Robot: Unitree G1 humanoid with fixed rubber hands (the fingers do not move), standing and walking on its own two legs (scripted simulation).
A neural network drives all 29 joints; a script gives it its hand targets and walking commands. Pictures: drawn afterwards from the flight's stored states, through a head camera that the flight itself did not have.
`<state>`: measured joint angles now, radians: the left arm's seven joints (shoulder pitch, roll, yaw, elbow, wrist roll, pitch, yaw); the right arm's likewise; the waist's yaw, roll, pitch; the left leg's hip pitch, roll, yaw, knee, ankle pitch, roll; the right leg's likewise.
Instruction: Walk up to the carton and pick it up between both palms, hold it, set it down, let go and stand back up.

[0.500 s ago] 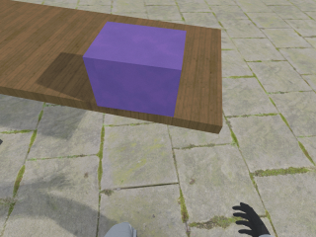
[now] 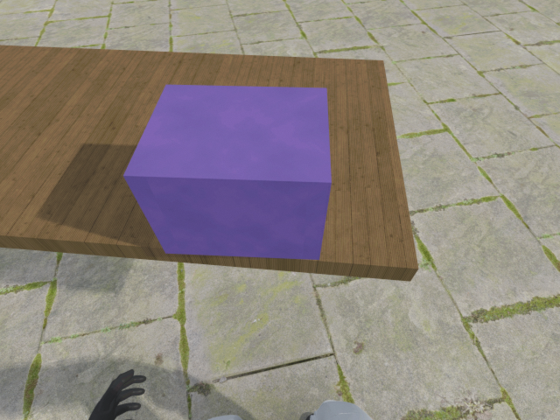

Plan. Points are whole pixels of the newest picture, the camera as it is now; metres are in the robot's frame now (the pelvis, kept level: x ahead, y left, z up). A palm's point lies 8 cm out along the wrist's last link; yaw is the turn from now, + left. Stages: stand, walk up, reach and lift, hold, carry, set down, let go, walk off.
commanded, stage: walk up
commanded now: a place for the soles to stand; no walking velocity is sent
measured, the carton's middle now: (243, 173) +0.49 +0.05 +0.04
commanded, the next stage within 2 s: stand in 1.18 s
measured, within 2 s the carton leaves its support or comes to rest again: neither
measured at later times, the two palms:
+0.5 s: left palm out of the picture +0.12 +0.31 -0.09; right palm (446, 396) +0.15 -0.23 -0.07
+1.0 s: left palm (74, 413) +0.15 +0.29 -0.08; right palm out of the picture +0.12 -0.25 -0.08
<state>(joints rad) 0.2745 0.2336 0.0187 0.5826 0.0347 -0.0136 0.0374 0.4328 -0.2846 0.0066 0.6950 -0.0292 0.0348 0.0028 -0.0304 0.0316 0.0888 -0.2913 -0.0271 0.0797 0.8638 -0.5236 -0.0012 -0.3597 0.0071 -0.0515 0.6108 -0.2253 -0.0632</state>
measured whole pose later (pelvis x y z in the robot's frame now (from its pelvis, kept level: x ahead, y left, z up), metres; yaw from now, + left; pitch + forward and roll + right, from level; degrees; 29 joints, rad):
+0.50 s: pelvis +0.03 +0.04 +0.01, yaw -1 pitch -1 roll +0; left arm 0.29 0.32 0.02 0.69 0.01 0.02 -0.02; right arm 0.29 -0.32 -0.01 0.58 0.00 0.00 0.00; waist 0.02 -0.02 0.03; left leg -0.26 0.03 0.00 0.57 -0.29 -0.02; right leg -0.31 -0.03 0.00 0.56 -0.23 0.02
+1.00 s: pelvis +0.03 +0.03 +0.01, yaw -1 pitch -1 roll +0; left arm 0.24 0.31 0.00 0.67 0.00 0.02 -0.03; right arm 0.35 -0.32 -0.01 0.60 0.00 0.00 0.01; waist 0.00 0.00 0.02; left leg -0.26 0.04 0.00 0.55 -0.28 -0.04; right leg -0.32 -0.02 0.00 0.57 -0.24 0.01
